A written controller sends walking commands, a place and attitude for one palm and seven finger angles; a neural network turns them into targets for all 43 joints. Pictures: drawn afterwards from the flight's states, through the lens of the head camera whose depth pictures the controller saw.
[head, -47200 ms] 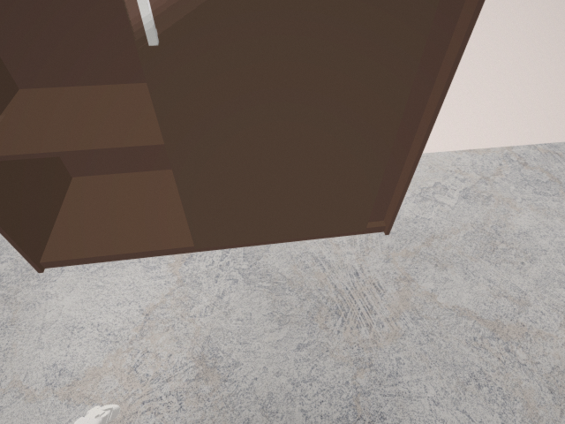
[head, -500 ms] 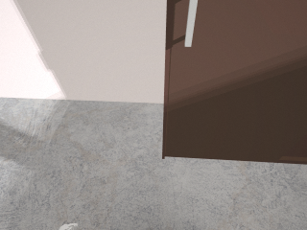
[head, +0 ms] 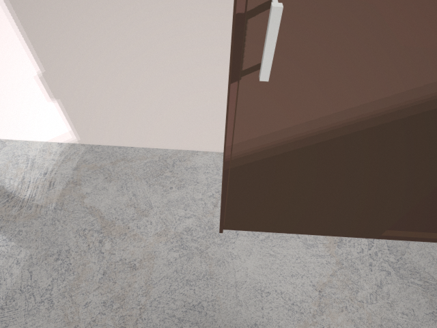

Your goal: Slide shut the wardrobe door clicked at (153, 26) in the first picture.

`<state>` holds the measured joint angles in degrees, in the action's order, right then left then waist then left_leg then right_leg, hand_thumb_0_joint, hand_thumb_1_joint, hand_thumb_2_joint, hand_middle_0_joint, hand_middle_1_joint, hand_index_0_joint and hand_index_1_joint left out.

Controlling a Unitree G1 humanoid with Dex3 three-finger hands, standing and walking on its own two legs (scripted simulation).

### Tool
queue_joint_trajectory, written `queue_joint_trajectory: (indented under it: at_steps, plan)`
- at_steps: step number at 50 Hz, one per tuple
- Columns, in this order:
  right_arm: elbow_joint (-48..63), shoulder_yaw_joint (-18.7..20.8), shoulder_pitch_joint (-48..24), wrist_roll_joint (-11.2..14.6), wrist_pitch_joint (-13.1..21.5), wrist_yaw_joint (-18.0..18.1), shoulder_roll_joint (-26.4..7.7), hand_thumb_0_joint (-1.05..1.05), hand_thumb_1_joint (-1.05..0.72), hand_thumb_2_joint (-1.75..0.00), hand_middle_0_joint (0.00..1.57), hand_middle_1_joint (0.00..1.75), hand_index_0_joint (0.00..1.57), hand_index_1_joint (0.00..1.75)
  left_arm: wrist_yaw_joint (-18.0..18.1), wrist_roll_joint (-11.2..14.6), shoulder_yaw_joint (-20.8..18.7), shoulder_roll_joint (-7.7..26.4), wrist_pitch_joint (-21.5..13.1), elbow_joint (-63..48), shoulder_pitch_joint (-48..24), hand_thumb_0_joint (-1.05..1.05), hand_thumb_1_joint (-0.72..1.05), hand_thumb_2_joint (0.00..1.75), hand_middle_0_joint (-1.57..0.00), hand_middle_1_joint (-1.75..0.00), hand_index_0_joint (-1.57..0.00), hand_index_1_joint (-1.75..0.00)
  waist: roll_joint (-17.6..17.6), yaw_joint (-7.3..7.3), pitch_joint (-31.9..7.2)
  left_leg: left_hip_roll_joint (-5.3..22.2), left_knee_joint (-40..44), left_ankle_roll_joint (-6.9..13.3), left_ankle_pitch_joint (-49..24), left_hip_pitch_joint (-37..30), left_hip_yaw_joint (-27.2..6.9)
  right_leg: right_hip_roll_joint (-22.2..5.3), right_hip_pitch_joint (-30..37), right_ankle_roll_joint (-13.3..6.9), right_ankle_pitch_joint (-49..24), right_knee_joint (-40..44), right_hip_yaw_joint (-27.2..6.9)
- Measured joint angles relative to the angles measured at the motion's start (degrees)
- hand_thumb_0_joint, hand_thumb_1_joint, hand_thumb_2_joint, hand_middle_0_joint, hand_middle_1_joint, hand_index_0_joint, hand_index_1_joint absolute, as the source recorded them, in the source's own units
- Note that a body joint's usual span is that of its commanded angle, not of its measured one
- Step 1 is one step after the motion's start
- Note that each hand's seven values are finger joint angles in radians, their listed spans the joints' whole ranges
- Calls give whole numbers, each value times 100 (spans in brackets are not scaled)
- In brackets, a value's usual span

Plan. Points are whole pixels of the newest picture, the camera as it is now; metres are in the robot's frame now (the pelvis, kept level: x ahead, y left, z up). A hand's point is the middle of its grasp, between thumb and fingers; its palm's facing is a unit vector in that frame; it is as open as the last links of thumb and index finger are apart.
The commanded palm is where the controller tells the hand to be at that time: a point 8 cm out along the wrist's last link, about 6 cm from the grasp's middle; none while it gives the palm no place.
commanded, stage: let the arm hang, fingers relaxed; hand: right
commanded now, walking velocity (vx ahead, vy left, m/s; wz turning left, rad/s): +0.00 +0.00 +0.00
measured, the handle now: (269, 41) +0.63 -0.06 +0.22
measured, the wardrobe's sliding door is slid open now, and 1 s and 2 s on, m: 0.00 0.00 0.00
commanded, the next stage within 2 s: look to check the result in 0.32 s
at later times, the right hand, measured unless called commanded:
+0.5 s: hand out of the picture +0.03 -0.17 -0.18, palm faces -0.02 +0.98 -0.21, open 7.4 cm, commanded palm none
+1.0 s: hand out of the picture +0.02 -0.17 -0.18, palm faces -0.01 +0.98 -0.19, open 7.4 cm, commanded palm none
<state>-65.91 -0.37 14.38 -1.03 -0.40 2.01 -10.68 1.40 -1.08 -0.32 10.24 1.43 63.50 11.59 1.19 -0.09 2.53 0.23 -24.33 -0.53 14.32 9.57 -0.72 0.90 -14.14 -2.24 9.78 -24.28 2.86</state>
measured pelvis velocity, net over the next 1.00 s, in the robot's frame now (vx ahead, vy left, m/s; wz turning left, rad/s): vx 0.01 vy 0.00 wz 0.01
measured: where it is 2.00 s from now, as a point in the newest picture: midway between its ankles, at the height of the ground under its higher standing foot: outside the picture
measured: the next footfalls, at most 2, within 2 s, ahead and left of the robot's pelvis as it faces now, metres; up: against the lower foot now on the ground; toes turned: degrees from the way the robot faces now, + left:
none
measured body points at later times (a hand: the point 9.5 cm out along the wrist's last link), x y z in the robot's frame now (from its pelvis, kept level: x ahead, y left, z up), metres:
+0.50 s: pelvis +0.01 +0.01 +0.00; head +0.03 +0.00 +0.45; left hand +0.01 +0.24 -0.16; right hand +0.03 -0.23 -0.16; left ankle -0.01 +0.13 -0.74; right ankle +0.04 -0.09 -0.74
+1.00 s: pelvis +0.01 +0.00 +0.00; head +0.03 +0.00 +0.45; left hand +0.03 +0.23 -0.16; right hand +0.02 -0.22 -0.16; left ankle -0.01 +0.13 -0.74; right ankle +0.04 -0.09 -0.74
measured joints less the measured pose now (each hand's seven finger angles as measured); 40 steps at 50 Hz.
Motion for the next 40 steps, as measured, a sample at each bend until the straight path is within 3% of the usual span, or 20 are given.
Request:
queue_joint_trajectory:
  at_steps: [16, 40]
  plan:
    - [179, 30, -370, 8, 53, -2, 53, 0, -92, -90, 20, 30, 20, 30, -3, -7, 12, -52, -42, 134, 55, 0, 91, 90, -20, -30, -20, -30, -139, 99, -57, -58, 161, 47, 4, -228, -37, -60, 222, 62, 52, 106, 29]
    - [-67, 21, 4, 11, 3, 3, 131, 0, -91, -90, 20, 30, 20, 30, 30, 17, 9, -97, -33, 196, 66, 0, 90, 90, -20, -30, -20, -30, -145, 30, 100, -48, 234, 25, -10, -282, -67, -52, 266, 39, 72, 135, 59]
